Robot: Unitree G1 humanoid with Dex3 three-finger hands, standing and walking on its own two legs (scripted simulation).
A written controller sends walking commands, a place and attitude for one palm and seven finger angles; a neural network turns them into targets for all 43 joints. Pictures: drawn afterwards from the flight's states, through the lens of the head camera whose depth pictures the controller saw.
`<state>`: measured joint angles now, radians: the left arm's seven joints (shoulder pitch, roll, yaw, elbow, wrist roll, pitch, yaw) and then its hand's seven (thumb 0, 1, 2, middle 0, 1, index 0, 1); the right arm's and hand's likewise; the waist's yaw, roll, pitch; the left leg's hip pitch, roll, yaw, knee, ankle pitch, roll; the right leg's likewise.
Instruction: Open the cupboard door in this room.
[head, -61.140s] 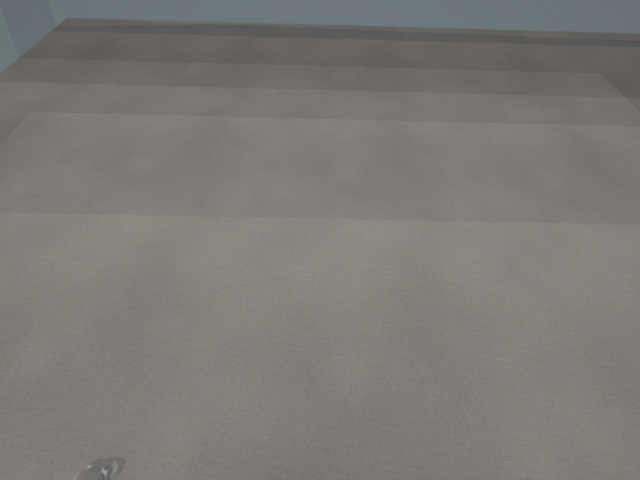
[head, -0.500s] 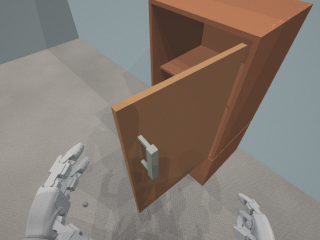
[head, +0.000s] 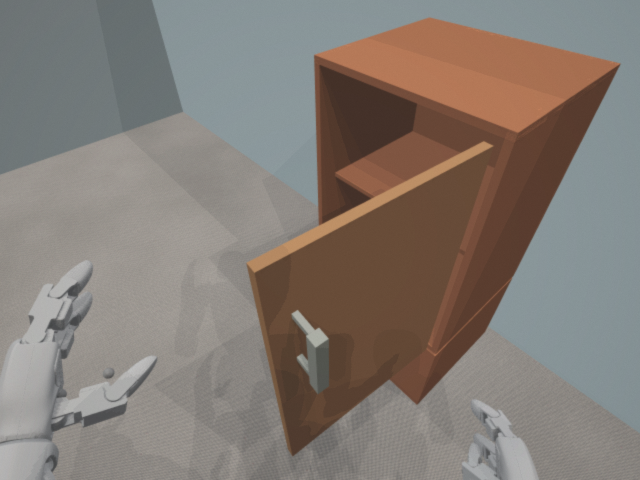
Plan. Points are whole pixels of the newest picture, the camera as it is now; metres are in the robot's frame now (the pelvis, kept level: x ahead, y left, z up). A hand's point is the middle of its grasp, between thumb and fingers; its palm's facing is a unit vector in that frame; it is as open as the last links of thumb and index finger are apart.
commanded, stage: draw the hand back to the body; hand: left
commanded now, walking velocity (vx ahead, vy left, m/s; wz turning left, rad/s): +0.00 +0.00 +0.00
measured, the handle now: (309, 352) +0.29 +0.05 +0.00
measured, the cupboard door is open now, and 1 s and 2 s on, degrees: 85 85 85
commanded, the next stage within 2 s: step back with the hand held close in 0.58 s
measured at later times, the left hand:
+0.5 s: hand (87, 346) +0.19 +0.24 +0.16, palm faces +0.44 -0.81 -0.38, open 7.5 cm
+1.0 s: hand (83, 348) +0.19 +0.25 +0.16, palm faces +0.34 -0.80 -0.50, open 7.4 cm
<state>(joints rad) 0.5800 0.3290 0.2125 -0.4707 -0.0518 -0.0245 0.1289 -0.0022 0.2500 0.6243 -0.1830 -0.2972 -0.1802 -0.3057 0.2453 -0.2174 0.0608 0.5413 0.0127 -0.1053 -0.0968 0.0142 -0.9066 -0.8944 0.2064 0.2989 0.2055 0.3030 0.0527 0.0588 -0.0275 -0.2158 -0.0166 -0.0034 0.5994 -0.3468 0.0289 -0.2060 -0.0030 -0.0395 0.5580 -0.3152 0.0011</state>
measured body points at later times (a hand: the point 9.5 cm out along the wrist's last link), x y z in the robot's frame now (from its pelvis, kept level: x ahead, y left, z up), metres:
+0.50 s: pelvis +0.00 -0.02 +0.01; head -0.02 -0.03 +0.46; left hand +0.16 +0.28 +0.18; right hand +0.18 -0.24 -0.07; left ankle -0.01 +0.10 -0.73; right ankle -0.01 -0.12 -0.73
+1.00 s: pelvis -0.02 +0.00 +0.01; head +0.00 -0.02 +0.46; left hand +0.16 +0.29 +0.18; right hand +0.15 -0.26 -0.07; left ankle -0.01 +0.10 -0.73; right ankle -0.01 -0.12 -0.73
